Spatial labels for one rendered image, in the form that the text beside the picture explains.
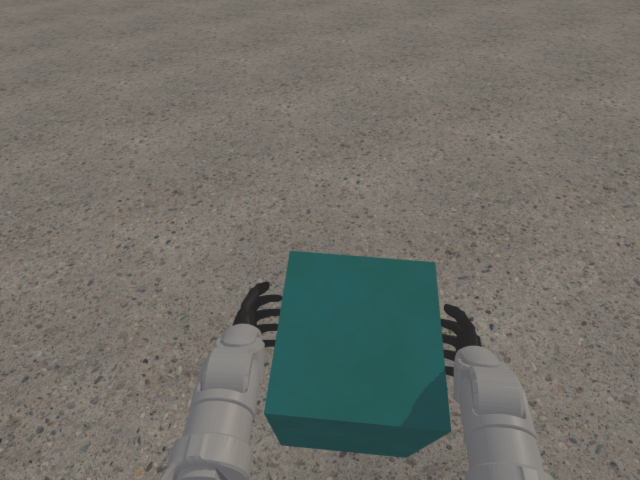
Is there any left robot hand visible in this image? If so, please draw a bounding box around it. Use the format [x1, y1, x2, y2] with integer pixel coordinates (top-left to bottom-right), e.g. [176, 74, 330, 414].
[232, 281, 282, 347]

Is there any carton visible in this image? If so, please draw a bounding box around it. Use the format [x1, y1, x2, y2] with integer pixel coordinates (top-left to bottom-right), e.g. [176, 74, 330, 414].
[264, 251, 451, 458]

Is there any right robot hand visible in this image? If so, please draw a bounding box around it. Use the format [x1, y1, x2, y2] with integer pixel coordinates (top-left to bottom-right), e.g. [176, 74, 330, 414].
[441, 304, 482, 377]

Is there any left robot forearm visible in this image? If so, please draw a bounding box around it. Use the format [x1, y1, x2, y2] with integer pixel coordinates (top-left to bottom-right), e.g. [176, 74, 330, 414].
[161, 324, 265, 480]

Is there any right robot forearm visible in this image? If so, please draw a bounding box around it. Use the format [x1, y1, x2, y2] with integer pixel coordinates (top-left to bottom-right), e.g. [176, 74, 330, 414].
[453, 346, 553, 480]

